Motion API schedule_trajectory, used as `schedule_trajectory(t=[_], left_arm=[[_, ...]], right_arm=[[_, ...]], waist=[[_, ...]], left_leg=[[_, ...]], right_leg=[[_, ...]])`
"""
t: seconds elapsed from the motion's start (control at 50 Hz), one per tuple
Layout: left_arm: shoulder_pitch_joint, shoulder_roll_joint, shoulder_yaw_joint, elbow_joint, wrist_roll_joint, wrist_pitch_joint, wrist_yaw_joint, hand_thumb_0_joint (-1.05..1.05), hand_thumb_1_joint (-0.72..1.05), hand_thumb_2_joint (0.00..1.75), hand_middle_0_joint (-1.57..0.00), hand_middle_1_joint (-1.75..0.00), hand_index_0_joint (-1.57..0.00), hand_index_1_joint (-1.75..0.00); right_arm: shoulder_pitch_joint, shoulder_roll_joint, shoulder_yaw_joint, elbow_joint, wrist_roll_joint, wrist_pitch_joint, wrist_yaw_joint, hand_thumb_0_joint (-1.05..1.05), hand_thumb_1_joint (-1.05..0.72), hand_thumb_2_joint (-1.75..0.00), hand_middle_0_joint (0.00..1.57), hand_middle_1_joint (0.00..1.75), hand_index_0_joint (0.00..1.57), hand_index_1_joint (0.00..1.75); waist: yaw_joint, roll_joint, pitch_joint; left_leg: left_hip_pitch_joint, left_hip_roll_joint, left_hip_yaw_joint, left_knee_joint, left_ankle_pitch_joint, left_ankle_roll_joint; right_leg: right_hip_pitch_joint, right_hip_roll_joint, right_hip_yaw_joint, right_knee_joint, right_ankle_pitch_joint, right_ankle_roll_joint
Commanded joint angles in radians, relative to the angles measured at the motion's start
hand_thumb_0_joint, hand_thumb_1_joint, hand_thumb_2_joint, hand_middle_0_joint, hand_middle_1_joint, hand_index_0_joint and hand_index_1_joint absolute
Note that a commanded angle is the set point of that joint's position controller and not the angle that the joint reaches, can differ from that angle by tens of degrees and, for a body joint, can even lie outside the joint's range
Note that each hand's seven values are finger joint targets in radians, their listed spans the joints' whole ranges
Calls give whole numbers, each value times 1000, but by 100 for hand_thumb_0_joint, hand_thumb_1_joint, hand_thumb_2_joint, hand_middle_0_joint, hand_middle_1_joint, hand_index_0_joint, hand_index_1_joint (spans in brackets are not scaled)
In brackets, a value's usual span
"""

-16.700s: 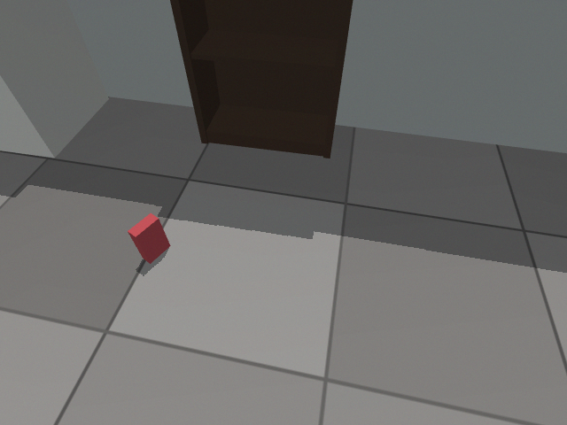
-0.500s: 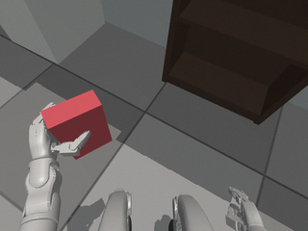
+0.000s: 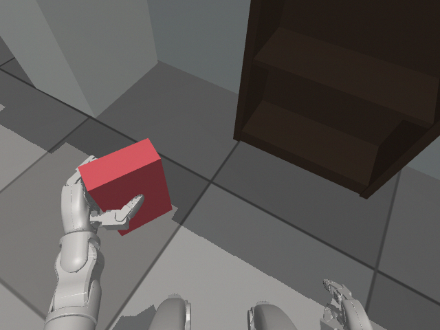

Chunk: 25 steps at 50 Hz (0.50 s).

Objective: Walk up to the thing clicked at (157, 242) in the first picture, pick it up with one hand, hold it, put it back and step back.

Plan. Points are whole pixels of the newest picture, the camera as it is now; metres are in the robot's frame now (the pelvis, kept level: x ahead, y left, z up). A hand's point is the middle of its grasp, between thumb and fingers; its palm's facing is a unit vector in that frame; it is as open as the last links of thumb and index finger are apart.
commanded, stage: lift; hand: left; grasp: from the side
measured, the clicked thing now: (133, 192) +0.36 +0.16 +0.02
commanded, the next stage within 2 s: hold in 0.48 s
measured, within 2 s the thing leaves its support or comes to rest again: neither
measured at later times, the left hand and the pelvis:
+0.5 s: hand (122, 179) +0.35 +0.17 +0.07, palm faces +0.20 -0.98 +0.01, open 9.0 cm; pelvis +0.02 -0.01 +0.02, yaw +0 degrees
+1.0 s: hand (120, 173) +0.35 +0.17 +0.09, palm faces +0.20 -0.98 +0.01, open 9.0 cm; pelvis +0.02 +0.00 +0.04, yaw +0 degrees
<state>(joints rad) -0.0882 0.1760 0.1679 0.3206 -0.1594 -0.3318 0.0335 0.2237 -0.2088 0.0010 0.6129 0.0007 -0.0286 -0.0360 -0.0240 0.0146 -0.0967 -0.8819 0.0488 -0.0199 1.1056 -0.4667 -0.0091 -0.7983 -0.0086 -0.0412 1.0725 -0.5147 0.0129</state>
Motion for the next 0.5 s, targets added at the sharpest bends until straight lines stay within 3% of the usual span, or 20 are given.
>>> schedule_trajectory(t=[0.0, 0.04, 0.1, 0.16, 0.24, 0.3, 0.32, 0.38, 0.48], left_arm=[[-253, 122, 32, -236, -3, -89, -4, 0, 20, 114, -123, -130, -124, -129], [-229, 113, 21, -203, 3, -85, -5, 0, 21, 113, -122, -129, -124, -128], [-250, 103, 14, -236, -6, -90, -3, 0, 21, 115, -122, -129, -123, -129], [-222, 111, 37, -197, -8, -85, 3, 0, 17, 115, -121, -129, -123, -129], [-244, 98, 15, -190, 6, -89, 10, 0, 19, 116, -121, -130, -123, -130], [-258, 124, 40, -211, 1, -94, 7, 0, 18, 115, -122, -130, -123, -130], [-261, 98, 20, -210, 2, -92, 7, 0, 19, 116, -121, -130, -123, -130], [-243, 95, 17, -192, 3, -89, 9, 0, 22, 119, -123, -132, -125, -132], [-264, 94, 15, -171, 4, -88, 10, 0, 21, 116, -122, -130, -123, -130]], right_arm=[[-7, -139, -51, -113, 3, -46, -6, 0, -91, -90, 20, 30, 20, 30], [-11, -142, -54, -112, 2, -43, -7, 0, -91, -90, 20, 30, 20, 30], [-7, -137, -50, -109, 3, -42, -7, 0, -91, -90, 20, 30, 20, 30], [-9, -133, -49, -107, 2, -41, -6, 0, -91, -90, 20, 30, 20, 30], [-11, -137, -53, -103, -2, -33, -5, 0, -91, -90, 20, 30, 20, 30], [-10, -131, -50, -100, -2, -29, -4, 0, -91, -90, 20, 30, 20, 30], [-11, -133, -53, -101, -3, -28, -2, 0, -90, -90, 20, 30, 20, 30], [6, -135, -52, -95, -3, -23, 2, 0, -91, -90, 20, 30, 20, 30], [2, -140, -56, -88, -3, -19, 5, 0, -91, -90, 20, 30, 20, 30]], waist=[[-5, 45, -296], [-10, 29, -257], [-6, 29, -306], [-2, -9, -289], [-5, 4, -260], [0, 17, -279], [-6, 24, -285], [-4, 5, -292], [-6, -17, -288]], left_leg=[[291, -21, -12, -203, 144, 9], [288, -21, -10, -216, 142, 11], [339, -21, -2, -211, 223, 10], [313, -27, 7, -204, 264, 19], [330, -28, 10, -228, 241, 16], [349, -28, 13, -237, 265, 16], [365, -27, 8, -244, 271, 13], [394, -23, 6, -244, 349, 16], [397, -25, 14, -250, 355, 20]], right_leg=[[111, 22, -3, -187, 217, -27], [117, 24, -5, -203, 216, -25], [164, 21, 1, -211, 294, -23], [214, 19, 10, -226, 354, -14], [211, 18, 12, -248, 329, -17], [243, 18, 15, -254, 352, -15], [231, 21, 8, -252, 350, -18], [253, 25, 5, -255, 415, -15], [283, 20, 13, -274, 434, -11]])
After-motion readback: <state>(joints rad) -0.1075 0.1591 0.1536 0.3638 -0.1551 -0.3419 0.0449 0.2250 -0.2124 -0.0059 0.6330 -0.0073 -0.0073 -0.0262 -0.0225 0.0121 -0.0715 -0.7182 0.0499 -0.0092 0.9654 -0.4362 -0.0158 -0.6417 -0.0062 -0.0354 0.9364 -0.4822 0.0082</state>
